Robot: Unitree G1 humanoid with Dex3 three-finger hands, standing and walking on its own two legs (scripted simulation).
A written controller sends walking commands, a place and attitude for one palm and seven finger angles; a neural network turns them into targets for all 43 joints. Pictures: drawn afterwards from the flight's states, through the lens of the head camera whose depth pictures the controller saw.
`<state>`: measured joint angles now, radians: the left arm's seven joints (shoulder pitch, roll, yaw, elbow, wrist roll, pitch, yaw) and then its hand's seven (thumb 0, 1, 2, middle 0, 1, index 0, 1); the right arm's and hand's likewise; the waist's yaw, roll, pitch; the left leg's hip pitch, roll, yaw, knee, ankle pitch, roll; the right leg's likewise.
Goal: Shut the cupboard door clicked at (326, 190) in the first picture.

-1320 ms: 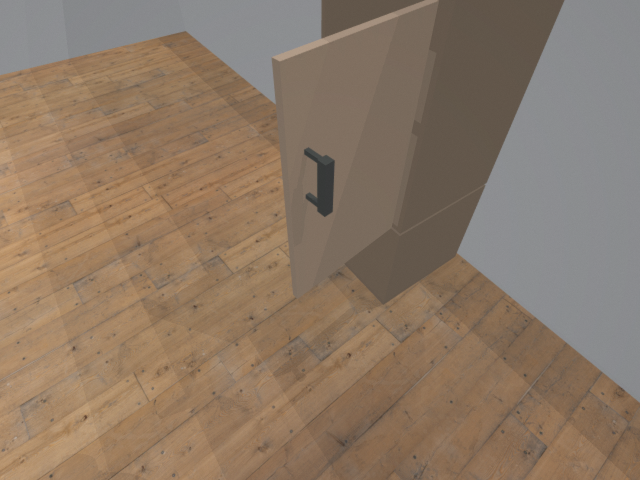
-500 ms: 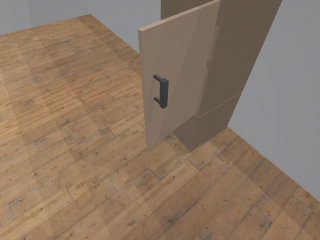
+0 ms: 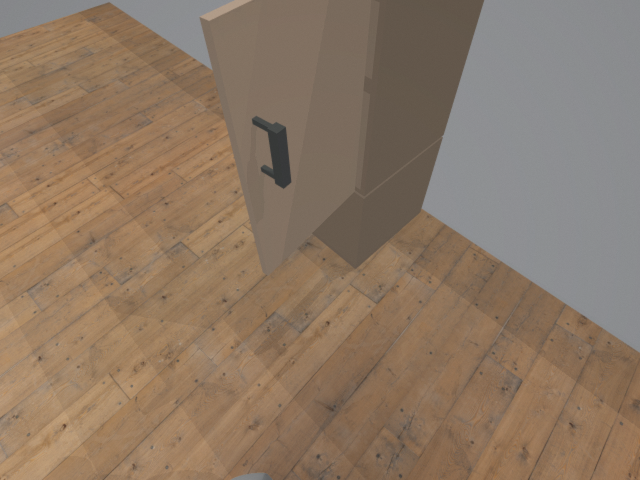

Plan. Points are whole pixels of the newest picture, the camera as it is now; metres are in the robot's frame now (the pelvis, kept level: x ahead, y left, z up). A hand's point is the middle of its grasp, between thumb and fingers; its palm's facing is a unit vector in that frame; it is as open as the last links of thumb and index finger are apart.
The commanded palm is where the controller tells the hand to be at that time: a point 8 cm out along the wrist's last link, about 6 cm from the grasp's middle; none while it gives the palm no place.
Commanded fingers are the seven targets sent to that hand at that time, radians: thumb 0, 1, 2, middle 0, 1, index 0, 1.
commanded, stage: walk around to get in front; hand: left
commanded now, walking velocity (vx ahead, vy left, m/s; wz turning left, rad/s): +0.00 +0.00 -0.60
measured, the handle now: (271, 152) +0.59 +0.14 +0.03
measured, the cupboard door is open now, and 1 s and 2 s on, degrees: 97 97 97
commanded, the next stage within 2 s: none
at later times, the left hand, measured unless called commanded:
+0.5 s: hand out of the picture +0.07 +0.21 -0.17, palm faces -0.14 -0.96 -0.23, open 7.4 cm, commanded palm none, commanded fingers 0.00 0.90 0.90 -0.20 -0.30 -0.20 -0.30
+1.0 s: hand (235, 456) +0.16 +0.14 -0.16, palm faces -0.51 -0.82 -0.25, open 7.4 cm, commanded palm none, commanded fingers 0.00 0.90 0.90 -0.20 -0.30 -0.20 -0.30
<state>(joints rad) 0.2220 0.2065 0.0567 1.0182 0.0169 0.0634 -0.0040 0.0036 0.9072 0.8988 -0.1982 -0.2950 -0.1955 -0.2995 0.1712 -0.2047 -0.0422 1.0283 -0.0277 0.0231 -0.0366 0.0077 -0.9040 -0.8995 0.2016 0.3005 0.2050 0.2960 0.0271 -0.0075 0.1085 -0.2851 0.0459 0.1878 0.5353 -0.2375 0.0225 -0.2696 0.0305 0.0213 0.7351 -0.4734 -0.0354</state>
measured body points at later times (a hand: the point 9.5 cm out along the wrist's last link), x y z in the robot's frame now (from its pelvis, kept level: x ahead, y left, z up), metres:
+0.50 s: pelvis -0.01 +0.02 +0.00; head +0.04 +0.02 +0.44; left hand +0.08 +0.26 -0.16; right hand +0.08 -0.26 -0.12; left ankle +0.03 +0.15 -0.74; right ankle -0.03 -0.10 -0.73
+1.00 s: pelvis -0.02 +0.01 +0.00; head +0.03 -0.02 +0.45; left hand +0.19 +0.19 -0.14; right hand -0.11 -0.26 -0.14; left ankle +0.04 +0.12 -0.69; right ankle -0.05 -0.11 -0.73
